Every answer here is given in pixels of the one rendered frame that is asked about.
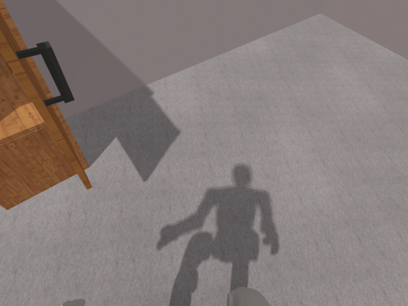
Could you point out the robot right thigh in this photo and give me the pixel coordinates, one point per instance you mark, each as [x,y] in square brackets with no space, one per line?
[246,297]

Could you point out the cupboard door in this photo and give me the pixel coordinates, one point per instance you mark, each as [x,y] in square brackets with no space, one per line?
[31,85]

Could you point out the handle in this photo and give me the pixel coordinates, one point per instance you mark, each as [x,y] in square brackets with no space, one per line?
[54,68]

